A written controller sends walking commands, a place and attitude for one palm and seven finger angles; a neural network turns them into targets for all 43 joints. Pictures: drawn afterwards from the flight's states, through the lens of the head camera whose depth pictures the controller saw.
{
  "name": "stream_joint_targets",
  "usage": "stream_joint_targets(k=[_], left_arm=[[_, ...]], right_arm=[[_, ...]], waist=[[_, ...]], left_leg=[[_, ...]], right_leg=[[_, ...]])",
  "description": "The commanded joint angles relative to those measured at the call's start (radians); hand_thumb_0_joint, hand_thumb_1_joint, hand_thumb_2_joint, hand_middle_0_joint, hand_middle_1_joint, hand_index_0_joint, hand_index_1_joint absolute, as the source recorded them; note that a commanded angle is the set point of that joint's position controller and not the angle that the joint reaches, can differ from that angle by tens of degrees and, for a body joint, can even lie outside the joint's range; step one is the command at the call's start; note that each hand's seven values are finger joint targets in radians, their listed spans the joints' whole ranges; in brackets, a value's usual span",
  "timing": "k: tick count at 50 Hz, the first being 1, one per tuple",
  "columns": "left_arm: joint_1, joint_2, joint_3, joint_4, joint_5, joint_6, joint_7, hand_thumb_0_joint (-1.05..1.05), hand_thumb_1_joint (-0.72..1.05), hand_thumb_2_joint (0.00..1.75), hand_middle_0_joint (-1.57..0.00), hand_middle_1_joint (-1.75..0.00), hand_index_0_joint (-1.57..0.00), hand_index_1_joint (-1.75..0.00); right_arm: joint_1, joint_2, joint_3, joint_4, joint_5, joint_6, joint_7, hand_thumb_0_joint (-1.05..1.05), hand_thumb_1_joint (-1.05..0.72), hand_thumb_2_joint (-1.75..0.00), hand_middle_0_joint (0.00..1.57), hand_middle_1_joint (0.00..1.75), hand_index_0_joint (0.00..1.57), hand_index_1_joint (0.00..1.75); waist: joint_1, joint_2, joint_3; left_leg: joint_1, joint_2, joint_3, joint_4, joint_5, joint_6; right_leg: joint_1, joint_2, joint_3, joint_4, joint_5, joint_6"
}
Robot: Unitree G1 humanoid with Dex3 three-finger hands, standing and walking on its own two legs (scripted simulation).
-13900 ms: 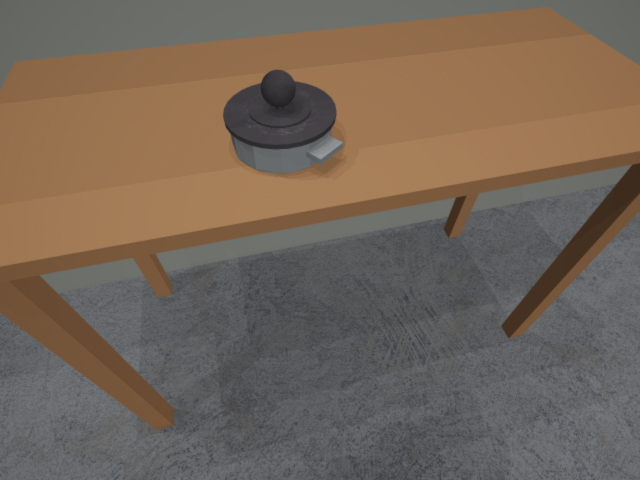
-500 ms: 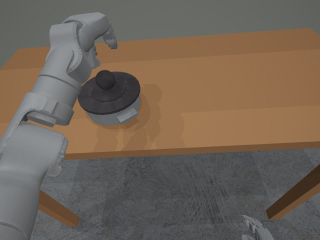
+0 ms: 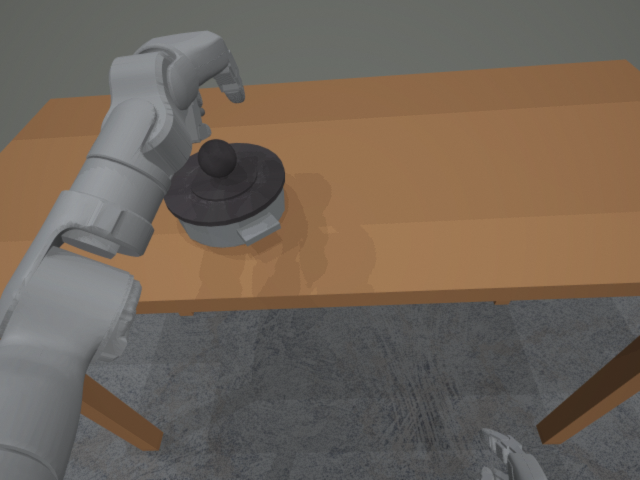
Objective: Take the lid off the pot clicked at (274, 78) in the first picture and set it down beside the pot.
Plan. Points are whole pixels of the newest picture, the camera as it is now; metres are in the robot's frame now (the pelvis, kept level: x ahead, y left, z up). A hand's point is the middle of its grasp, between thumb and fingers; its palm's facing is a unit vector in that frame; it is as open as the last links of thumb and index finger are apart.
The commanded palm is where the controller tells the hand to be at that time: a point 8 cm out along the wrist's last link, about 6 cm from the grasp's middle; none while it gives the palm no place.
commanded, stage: lower the open fingers around the knob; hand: left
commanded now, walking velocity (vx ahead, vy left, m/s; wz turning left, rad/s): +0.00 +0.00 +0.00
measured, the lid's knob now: (217, 158) +0.49 +0.14 +0.17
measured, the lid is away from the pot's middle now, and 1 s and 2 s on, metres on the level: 0.00 0.00 0.01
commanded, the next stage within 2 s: close the fingers and squeeze the knob in 1.12 s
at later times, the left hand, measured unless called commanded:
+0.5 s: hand (203, 142) +0.45 +0.14 +0.22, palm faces -0.24 -0.08 -0.97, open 10.2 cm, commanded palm +0.42 +0.15 +0.27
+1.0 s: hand (215, 162) +0.46 +0.13 +0.18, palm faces -0.32 -0.08 -0.95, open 10.2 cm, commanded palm +0.44 +0.14 +0.25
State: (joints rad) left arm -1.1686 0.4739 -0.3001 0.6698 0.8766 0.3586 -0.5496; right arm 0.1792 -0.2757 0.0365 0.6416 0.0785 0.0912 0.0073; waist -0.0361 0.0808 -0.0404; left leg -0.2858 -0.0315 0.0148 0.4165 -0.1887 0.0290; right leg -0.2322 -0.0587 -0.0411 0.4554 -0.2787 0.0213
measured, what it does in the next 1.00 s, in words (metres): stands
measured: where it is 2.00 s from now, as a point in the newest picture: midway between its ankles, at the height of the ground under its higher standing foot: outside the picture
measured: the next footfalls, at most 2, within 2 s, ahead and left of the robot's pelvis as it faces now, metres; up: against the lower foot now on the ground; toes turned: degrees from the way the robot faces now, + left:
none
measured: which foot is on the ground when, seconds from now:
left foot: down 0.00-1.00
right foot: down 0.00-1.00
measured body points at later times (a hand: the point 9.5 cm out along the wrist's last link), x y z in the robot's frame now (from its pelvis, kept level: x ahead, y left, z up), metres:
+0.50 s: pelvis +0.00 +0.00 +0.00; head +0.01 -0.03 +0.45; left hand +0.46 +0.14 +0.27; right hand +0.14 -0.25 -0.12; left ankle +0.01 +0.11 -0.74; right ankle -0.03 -0.13 -0.74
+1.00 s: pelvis +0.00 +0.00 +0.00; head +0.02 -0.03 +0.45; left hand +0.47 +0.14 +0.24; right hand +0.12 -0.25 -0.13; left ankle +0.01 +0.11 -0.74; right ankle -0.03 -0.13 -0.74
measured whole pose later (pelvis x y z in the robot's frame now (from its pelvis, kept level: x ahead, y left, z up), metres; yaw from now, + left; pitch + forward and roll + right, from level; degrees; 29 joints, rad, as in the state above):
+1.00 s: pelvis +0.00 +0.00 +0.00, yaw +0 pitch +4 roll +1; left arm -1.04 0.43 -0.30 0.73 0.86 0.33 -0.50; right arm 0.22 -0.28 0.02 0.66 0.07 0.09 0.00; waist -0.06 0.07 -0.04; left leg -0.29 -0.03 0.02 0.42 -0.20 0.03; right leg -0.23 -0.05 -0.04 0.45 -0.28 0.02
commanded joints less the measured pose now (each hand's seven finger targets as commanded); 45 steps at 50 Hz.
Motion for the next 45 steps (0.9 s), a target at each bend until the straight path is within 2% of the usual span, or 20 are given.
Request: stream_joint_targets(k=[1,5,6,8,10,12,15,16,20,21,24,26,30,32,35,36,40,41,42,45], left_arm=[[-0.551,0.225,0.110,-0.156,0.017,0.001,0.048,0.00,-0.43,1.74,-0.87,-0.08,-0.87,-0.08],[-0.466,0.214,0.118,-0.118,-0.001,0.004,0.048,0.00,-0.43,1.74,-0.87,-0.08,-0.87,-0.08],[-0.496,0.273,0.154,-0.136,0.023,0.000,0.050,0.00,-0.43,1.74,-0.87,-0.08,-0.87,-0.08],[-0.484,0.248,0.122,-0.066,0.029,0.004,0.044,0.00,-0.43,1.74,-0.87,-0.08,-0.87,-0.08],[-0.472,0.212,0.103,-0.147,-0.007,-0.007,0.046,0.00,-0.43,1.74,-0.87,-0.08,-0.87,-0.08],[-0.511,0.270,0.145,-0.201,0.017,-0.012,0.046,0.00,-0.43,1.74,-0.87,-0.08,-0.87,-0.08],[-0.412,0.199,0.103,-0.122,-0.012,0.000,0.042,0.00,-0.43,1.74,-0.87,-0.08,-0.87,-0.08],[-0.480,0.279,0.157,-0.184,0.012,-0.007,0.047,0.00,-0.43,1.74,-0.87,-0.08,-0.87,-0.08],[-0.408,0.195,0.108,-0.228,-0.023,-0.010,0.048,0.00,-0.43,1.74,-0.87,-0.08,-0.87,-0.08],[-0.420,0.241,0.141,-0.222,0.001,-0.009,0.051,0.00,-0.43,1.74,-0.87,-0.08,-0.87,-0.08],[-0.400,0.220,0.123,-0.153,0.006,-0.002,0.050,0.00,-0.43,1.74,-0.87,-0.08,-0.87,-0.08],[-0.418,0.250,0.144,-0.233,0.001,-0.014,0.060,0.00,-0.43,1.74,-0.87,-0.08,-0.87,-0.08],[-0.387,0.131,0.061,-0.170,-0.023,-0.003,0.063,0.00,-0.43,1.74,-0.87,-0.08,-0.87,-0.08],[-0.437,0.217,0.119,-0.121,0.005,-0.005,0.069,0.00,-0.43,1.74,-0.87,-0.08,-0.87,-0.08],[-0.458,0.121,0.043,-0.149,-0.023,-0.017,0.077,0.00,-0.43,1.74,-0.87,-0.08,-0.87,-0.08],[-0.464,0.193,0.106,-0.129,0.002,-0.017,0.084,0.00,-0.43,1.74,-0.87,-0.08,-0.87,-0.08],[-0.414,0.119,0.061,-0.072,-0.016,-0.019,0.079,0.00,-0.43,1.74,-0.87,-0.08,-0.87,-0.08],[-0.439,0.203,0.126,-0.113,0.004,-0.027,0.084,0.00,-0.43,1.74,-0.87,-0.08,-0.87,-0.08],[-0.430,0.201,0.121,-0.084,0.008,-0.029,0.082,0.00,-0.43,1.74,-0.87,-0.08,-0.87,-0.08],[-0.382,0.099,0.053,-0.073,-0.018,-0.027,0.079,0.00,-0.43,1.74,-0.87,-0.08,-0.87,-0.08]], right_arm=[[-0.075,-0.108,-0.039,-0.143,-0.003,-0.052,-0.009,0.00,-0.90,-0.90,0.20,0.30,0.20,0.30],[-0.062,-0.123,-0.047,-0.147,-0.006,-0.054,-0.010,0.00,-0.90,-0.90,0.20,0.30,0.20,0.30],[-0.069,-0.114,-0.040,-0.145,-0.009,-0.052,-0.010,0.00,-0.90,-0.90,0.20,0.30,0.20,0.30],[-0.073,-0.114,-0.037,-0.142,-0.005,-0.047,-0.016,0.00,-0.90,-0.90,0.20,0.30,0.20,0.30],[-0.072,-0.125,-0.048,-0.158,-0.002,-0.049,-0.011,0.00,-0.90,-0.90,0.20,0.30,0.20,0.30],[-0.079,-0.112,-0.046,-0.163,-0.011,-0.057,-0.013,0.00,-0.90,-0.90,0.20,0.30,0.20,0.30],[-0.047,-0.126,-0.055,-0.143,-0.002,-0.050,-0.012,0.00,-0.90,-0.90,0.20,0.30,0.20,0.30],[-0.060,-0.118,-0.049,-0.149,-0.005,-0.054,-0.011,0.00,-0.90,-0.90,0.20,0.30,0.20,0.30],[-0.063,-0.123,-0.058,-0.156,-0.004,-0.060,-0.005,0.00,-0.90,-0.90,0.20,0.30,0.20,0.30],[-0.069,-0.114,-0.051,-0.152,-0.008,-0.058,-0.004,0.00,-0.90,-0.90,0.20,0.30,0.20,0.30],[-0.071,-0.117,-0.049,-0.142,-0.006,-0.049,-0.008,0.00,-0.90,-0.90,0.20,0.30,0.20,0.30],[-0.081,-0.115,-0.048,-0.156,-0.007,-0.049,-0.004,0.00,-0.90,-0.90,0.20,0.30,0.20,0.30],[-0.070,-0.116,-0.055,-0.144,-0.003,-0.043,-0.007,0.00,-0.90,-0.90,0.20,0.30,0.20,0.30],[-0.069,-0.116,-0.048,-0.129,-0.010,-0.041,-0.018,0.00,-0.90,-0.90,0.20,0.30,0.20,0.30],[-0.063,-0.115,-0.053,-0.134,-0.006,-0.050,-0.017,0.00,-0.90,-0.90,0.20,0.30,0.20,0.30],[-0.052,-0.110,-0.050,-0.121,-0.014,-0.052,-0.019,0.00,-0.90,-0.90,0.20,0.30,0.20,0.30],[-0.040,-0.120,-0.056,-0.119,-0.013,-0.045,-0.017,0.00,-0.90,-0.90,0.20,0.30,0.20,0.30],[-0.037,-0.114,-0.053,-0.122,-0.020,-0.050,-0.015,0.00,-0.90,-0.90,0.20,0.30,0.20,0.30],[-0.044,-0.117,-0.051,-0.124,-0.021,-0.047,-0.018,0.00,-0.90,-0.90,0.20,0.30,0.20,0.30],[-0.034,-0.121,-0.060,-0.125,-0.015,-0.044,-0.014,0.00,-0.90,-0.90,0.20,0.30,0.20,0.30]], waist=[[-0.007,-0.137,-0.383],[-0.007,-0.124,-0.373],[0.002,-0.140,-0.387],[-0.009,-0.171,-0.308],[-0.011,-0.112,-0.355],[-0.004,-0.108,-0.413],[-0.020,-0.119,-0.333],[-0.006,-0.128,-0.369],[-0.011,-0.080,-0.383],[-0.002,-0.094,-0.379],[-0.009,-0.144,-0.304],[0.003,-0.106,-0.378],[-0.026,-0.085,-0.317],[-0.021,-0.138,-0.307],[-0.035,-0.075,-0.348],[-0.021,-0.102,-0.369],[-0.032,-0.102,-0.343],[-0.016,-0.114,-0.389],[-0.020,-0.120,-0.375],[-0.034,-0.105,-0.339]], left_leg=[[0.231,-0.034,-0.030,-0.015,0.245,0.044],[0.224,-0.039,-0.030,0.006,0.280,0.053],[0.214,-0.038,-0.025,-0.006,0.271,0.048],[0.171,-0.039,-0.014,-0.014,0.200,0.050],[0.218,-0.040,-0.025,0.001,0.253,0.055],[0.245,-0.041,-0.028,0.008,0.297,0.057],[0.233,-0.034,-0.031,0.006,0.278,0.056],[0.235,-0.034,-0.031,-0.004,0.269,0.050],[0.279,-0.033,-0.042,0.017,0.345,0.055],[0.264,-0.033,-0.040,0.008,0.338,0.048],[0.216,-0.035,-0.030,-0.003,0.253,0.050],[0.241,-0.035,-0.035,-0.002,0.286,0.046],[0.252,-0.031,-0.042,0.006,0.271,0.049],[0.215,-0.034,-0.035,-0.009,0.198,0.048],[0.257,-0.036,-0.041,0.003,0.226,0.049],[0.254,-0.033,-0.044,-0.002,0.227,0.044],[0.239,-0.036,-0.038,0.006,0.253,0.049],[0.246,-0.034,-0.041,0.003,0.261,0.045],[0.235,-0.038,-0.037,0.008,0.260,0.049],[0.243,-0.034,-0.038,0.011,0.289,0.051]], right_leg=[[0.052,0.069,-0.006,-0.033,0.331,-0.055],[0.063,0.065,-0.003,-0.036,0.378,-0.058],[0.082,0.066,-0.002,-0.029,0.377,-0.054],[0.048,0.064,-0.004,-0.040,0.333,-0.048],[0.059,0.064,-0.002,-0.040,0.366,-0.055],[0.089,0.068,0.005,-0.027,0.401,-0.054],[0.038,0.072,-0.010,-0.047,0.367,-0.055],[0.065,0.073,-0.003,-0.036,0.363,-0.052],[0.053,0.073,-0.007,-0.035,0.393,-0.058],[0.057,0.076,-0.007,-0.028,0.387,-0.057],[0.034,0.076,-0.014,-0.039,0.349,-0.055],[0.072,0.074,-0.007,-0.028,0.369,-0.056],[0.004,0.079,-0.018,-0.044,0.326,-0.060],[0.018,0.081,-0.012,-0.047,0.296,-0.055],[0.004,0.078,-0.013,-0.042,0.309,-0.060],[0.021,0.078,-0.010,-0.035,0.309,-0.058],[0.013,0.076,-0.014,-0.040,0.347,-0.060],[0.046,0.075,-0.007,-0.030,0.357,-0.057],[0.045,0.076,-0.005,-0.030,0.366,-0.058],[0.012,0.078,-0.016,-0.039,0.371,-0.058]])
